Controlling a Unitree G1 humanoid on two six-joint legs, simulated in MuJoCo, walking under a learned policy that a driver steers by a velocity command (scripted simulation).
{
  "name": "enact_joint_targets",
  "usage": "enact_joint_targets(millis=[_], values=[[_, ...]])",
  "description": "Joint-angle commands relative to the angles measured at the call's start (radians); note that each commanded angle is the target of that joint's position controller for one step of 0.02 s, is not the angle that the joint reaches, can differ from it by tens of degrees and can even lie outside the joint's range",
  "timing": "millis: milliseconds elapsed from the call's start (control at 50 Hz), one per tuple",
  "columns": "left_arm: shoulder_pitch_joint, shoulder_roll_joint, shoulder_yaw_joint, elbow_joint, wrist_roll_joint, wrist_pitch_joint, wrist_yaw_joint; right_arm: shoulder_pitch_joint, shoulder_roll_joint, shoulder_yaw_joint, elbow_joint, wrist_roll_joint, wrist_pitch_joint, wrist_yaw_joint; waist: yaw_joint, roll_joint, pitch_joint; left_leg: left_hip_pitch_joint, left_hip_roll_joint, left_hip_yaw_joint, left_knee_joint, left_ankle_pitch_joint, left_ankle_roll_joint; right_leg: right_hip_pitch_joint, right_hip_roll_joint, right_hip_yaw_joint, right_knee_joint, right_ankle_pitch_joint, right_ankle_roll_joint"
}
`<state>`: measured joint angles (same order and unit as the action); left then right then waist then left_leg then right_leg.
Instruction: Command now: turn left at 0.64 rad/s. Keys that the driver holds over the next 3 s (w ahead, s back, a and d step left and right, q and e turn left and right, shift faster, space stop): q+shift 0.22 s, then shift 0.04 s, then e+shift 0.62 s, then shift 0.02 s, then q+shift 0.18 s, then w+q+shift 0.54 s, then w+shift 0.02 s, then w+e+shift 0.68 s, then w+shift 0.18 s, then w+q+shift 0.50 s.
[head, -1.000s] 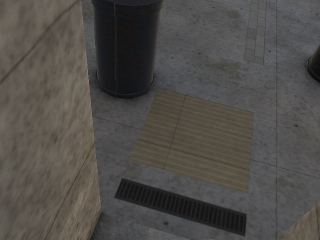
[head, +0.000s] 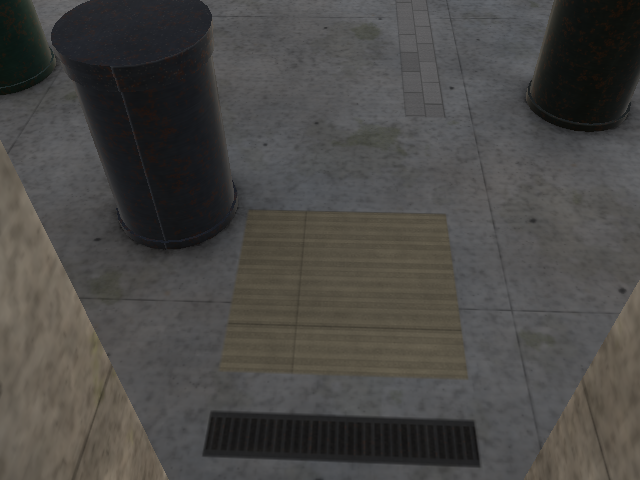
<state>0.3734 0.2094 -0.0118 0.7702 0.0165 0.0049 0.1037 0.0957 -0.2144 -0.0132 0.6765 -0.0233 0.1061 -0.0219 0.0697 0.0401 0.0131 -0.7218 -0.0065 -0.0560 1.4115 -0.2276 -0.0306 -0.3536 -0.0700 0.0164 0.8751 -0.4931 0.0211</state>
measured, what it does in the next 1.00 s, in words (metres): goes down: left foot, then right foot 0.05 m lower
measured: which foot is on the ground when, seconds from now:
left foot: up 0.00-0.04, down 0.06-0.96, up 0.98-1.00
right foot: down 0.00-0.06, up 0.08-0.84, down 0.86-0.92, up 0.94-1.00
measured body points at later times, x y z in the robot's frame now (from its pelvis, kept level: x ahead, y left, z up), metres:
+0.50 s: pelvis +0.04 +0.06 -0.01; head +0.03 +0.11 +0.44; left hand +0.09 +0.32 -0.16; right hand +0.17 -0.16 -0.11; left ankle +0.01 +0.14 -0.69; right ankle +0.20 -0.09 -0.61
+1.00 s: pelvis +0.14 -0.08 -0.11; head +0.10 -0.12 +0.34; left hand +0.34 +0.13 -0.18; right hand +0.07 -0.33 -0.27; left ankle +0.04 +0.14 -0.66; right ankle +0.27 -0.21 -0.84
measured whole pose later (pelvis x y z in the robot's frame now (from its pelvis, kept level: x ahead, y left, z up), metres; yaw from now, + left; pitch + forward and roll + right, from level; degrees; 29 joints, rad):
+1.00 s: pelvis +0.14 -0.08 -0.11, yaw -10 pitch -5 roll +5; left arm 0.17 0.19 0.03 0.73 0.00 -0.02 0.01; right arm 0.46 -0.26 -0.05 0.89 -0.01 0.03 -0.04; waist -0.03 0.00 0.02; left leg -0.29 0.04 -0.05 1.47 -0.88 0.08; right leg -0.37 -0.07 0.06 0.46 0.41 0.09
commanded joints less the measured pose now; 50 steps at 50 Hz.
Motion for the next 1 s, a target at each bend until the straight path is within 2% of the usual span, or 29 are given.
enact_joint_targets(millis=[20,40,60,80,100,120,140,180,240,280,380,420,480,580,600,640,660,700,760,820,840,860,880,900,920,940,960,980,1000], values=[[-0.096,0.207,0.061,-0.067,-0.007,-0.02,-0.007,-0.001,-0.057,-0.02,-0.113,0.048,-0.02,0.002,-0.057,-0.246,-0.008,0.288,0.051,0.046,-0.267,-0.065,0.036,-0.149,-0.221,0.098,-0.188,0.599,-0.221],[-0.235,0.254,0.076,-0.114,-0.001,-0.029,-0.033,0.271,-0.057,-0.039,-0.064,0.061,-0.037,0.013,-0.235,-0.261,-0.098,0.645,0.002,0.086,-0.37,-0.062,0.063,-0.297,-0.17,0.032,-0.025,0.5,-0.188],[-0.104,0.21,0.076,-0.082,0.005,0.001,-0.033,0.401,-0.056,-0.05,0.0,0.091,-0.063,0.041,-0.259,-0.018,-0.093,0.742,-0.028,-0.068,-0.849,-0.417,0.11,-0.28,-0.079,-0.03,0.22,0.338,-0.181],[-0.075,0.103,0.054,-0.128,0.043,0.009,-0.039,0.405,-0.141,-0.051,-0.004,0.079,-0.096,0.046,-0.133,0.346,-0.026,0.847,0.099,-0.422,-0.596,0.148,0.151,-0.703,0.029,0.017,0.643,-0.255,-0.116],[-0.143,0.115,0.056,-0.19,0.068,0.002,-0.046,0.448,-0.191,-0.062,-0.043,0.116,-0.099,0.044,-0.172,0.324,-0.076,0.944,0.247,-0.75,-0.714,0.656,0.195,-0.916,0.088,0.108,0.702,-0.356,-0.07],[-0.333,0.153,0.073,-0.226,0.073,0.009,-0.051,0.449,-0.185,-0.068,-0.061,0.104,-0.091,0.016,-0.254,0.188,-0.045,0.806,0.273,-0.93,-0.915,0.457,0.201,-0.917,0.089,0.177,0.655,-0.222,-0.036],[-0.359,0.153,0.074,-0.212,0.057,0.009,-0.051,0.351,-0.164,-0.056,-0.08,0.063,-0.078,-0.007,-0.18,0.15,-0.003,0.695,0.241,-0.903,-0.904,0.215,0.212,-0.88,0.096,0.196,0.616,-0.116,-0.018],[-0.26,0.097,0.064,-0.135,0.036,0.043,-0.029,0.145,-0.131,-0.032,-0.109,0.009,-0.066,-0.035,-0.029,0.267,0.051,0.359,0.148,-0.618,-0.853,0.39,0.145,-0.631,0.082,0.167,0.586,0.198,0.023],[-0.207,0.083,0.065,-0.089,0.034,0.084,-0.054,0.065,-0.13,-0.035,-0.151,0.035,-0.022,-0.039,0.027,0.137,-0.048,0.248,0.071,-0.416,-0.702,0.541,0.148,-0.511,0.125,0.06,0.766,0.514,0.041],[-0.194,0.095,0.061,-0.092,0.034,0.074,-0.071,0.126,-0.121,-0.034,-0.107,0.051,-0.026,-0.048,0.019,0.059,-0.087,0.305,0.063,-0.381,-0.693,0.525,0.104,-0.504,0.104,0.091,0.745,0.595,0.062],[-0.184,0.087,0.046,-0.043,0.02,0.065,-0.098,0.348,-0.025,0.01,0.027,0.031,-0.023,-0.059,-0.099,0.05,-0.049,0.545,0.07,-0.316,-0.655,0.426,0.066,-0.566,0.096,0.148,0.47,0.645,0.031],[-0.254,0.101,0.06,-0.078,0.008,0.066,-0.089,0.359,-0.055,0.012,0.04,0.008,-0.033,-0.073,-0.146,0.064,0.006,0.539,0.111,-0.329,-0.626,0.368,0.114,-0.637,0.173,0.209,0.47,0.622,0.03],[-0.285,0.085,0.061,-0.122,0.029,0.068,-0.068,0.35,-0.089,-0.004,0.057,0.02,-0.078,-0.101,-0.146,0.121,0.008,0.505,0.176,-0.318,-0.592,0.231,0.16,-0.67,0.203,0.231,0.472,0.63,0.013],[-0.244,0.105,0.086,-0.159,0.041,0.057,-0.062,0.403,-0.088,-0.003,0.089,0.007,-0.104,-0.083,-0.135,0.068,0.034,0.53,0.234,-0.4,-0.593,0.457,0.199,-0.727,0.17,0.272,0.547,0.413,-0.009],[-0.264,0.123,0.095,-0.17,0.019,0.057,-0.06,0.37,-0.114,-0.004,0.092,-0.016,-0.102,-0.078,-0.131,0.101,0.042,0.509,0.241,-0.421,-0.618,0.387,0.243,-0.711,0.175,0.275,0.551,0.4,0.004],[-0.27,0.113,0.107,-0.167,0.024,0.057,-0.058,0.335,-0.086,0.005,0.086,-0.006,-0.111,-0.084,-0.123,0.07,0.075,0.449,0.278,-0.426,-0.609,0.372,0.329,-0.706,0.175,0.271,0.631,0.352,0.02],[-0.288,0.145,0.119,-0.176,0.019,0.039,-0.048,0.311,-0.114,-0.003,0.091,0.002,-0.127,-0.085,-0.119,0.069,0.072,0.454,0.258,-0.397,-0.61,0.287,0.279,-0.698,0.128,0.27,0.545,0.319,0.027],[-0.329,0.1,0.108,-0.186,0.01,0.02,-0.043,0.316,-0.15,-0.017,0.099,0.006,-0.159,-0.061,-0.124,0.076,0.036,0.463,0.283,-0.382,-0.605,0.163,0.317,-0.715,0.132,0.225,0.569,0.357,0.037],[-0.413,0.113,0.121,-0.222,0.011,0.013,-0.049,0.346,-0.154,-0.027,0.13,0.011,-0.177,-0.057,-0.153,0.095,0.065,0.478,0.315,-0.351,-0.586,0.109,0.31,-0.743,0.076,0.205,0.51,0.368,0.038],[-0.394,0.064,0.114,-0.199,-0.009,0.011,-0.049,0.324,-0.117,-0.026,0.154,0.01,-0.154,-0.069,-0.133,0.15,0.103,0.438,0.292,-0.222,-0.523,-0.034,0.238,-0.665,-0.006,0.114,0.321,0.453,0.041],[-0.318,0.067,0.118,-0.185,-0.026,0.012,-0.065,0.274,-0.108,-0.026,0.131,0.009,-0.151,-0.052,-0.096,0.112,0.063,0.32,0.256,-0.124,-0.476,-0.167,0.2,-0.456,0.007,0.057,0.207,0.526,0.024],[-0.257,0.055,0.103,-0.147,-0.059,-0.005,-0.088,0.19,-0.082,-0.023,0.119,0.017,-0.145,-0.048,-0.051,-0.051,0.043,0.167,0.239,-0.029,-0.428,-0.464,0.134,-0.164,-0.035,0.053,-0.134,0.875,0.026],[-0.166,0.036,0.099,-0.089,-0.103,0.005,-0.108,0.254,-0.087,-0.034,0.129,0.008,-0.129,-0.047,-0.04,-0.081,-0.002,0.158,0.205,0.033,-0.399,-0.601,0.128,0.025,0.018,0.0,-0.311,0.967,0.045],[-0.088,0.074,0.106,-0.045,-0.098,0.009,-0.104,0.262,-0.093,-0.035,0.112,-0.016,-0.101,-0.025,-0.008,-0.132,0.012,0.138,0.145,0.11,-0.309,-0.61,0.114,0.108,0.073,-0.008,-0.369,0.903,0.07],[0.018,0.119,0.118,0.011,-0.046,-0.011,-0.101,0.244,-0.135,-0.049,0.104,-0.005,-0.092,-0.007,0.042,-0.177,-0.012,0.146,0.061,0.19,-0.181,-0.58,0.072,0.226,0.126,0.019,-0.476,0.852,0.143],[0.107,0.095,0.106,0.057,-0.033,-0.016,-0.094,0.321,-0.165,-0.064,0.131,0.014,-0.087,0.001,0.057,-0.234,-0.087,0.183,0.036,0.144,-0.07,-0.671,0.124,0.403,0.076,-0.023,-0.539,0.973,0.115],[0.172,0.06,0.09,0.093,-0.025,-0.014,-0.091,0.369,-0.179,-0.069,0.194,0.022,-0.076,-0.003,0.07,-0.19,-0.093,0.133,0.022,0.114,-0.004,-0.727,0.156,0.528,0.062,-0.059,-0.514,0.936,0.116],[0.166,0.059,0.076,0.057,-0.002,-0.017,-0.082,0.376,-0.162,-0.08,0.236,0.021,-0.058,-0.016,0.063,-0.063,-0.047,0.082,-0.039,0.026,0.165,-0.678,0.159,0.554,-0.07,0.137,-0.552,0.85,0.07],[0.233,0.094,0.065,0.049,0.01,-0.021,-0.085,0.296,-0.106,-0.072,0.221,0.02,-0.061,-0.024,0.13,-0.029,-0.052,0.058,-0.083,-0.018,0.267,-0.698,0.153,0.543,-0.109,0.152,-0.504,0.75,0.067]])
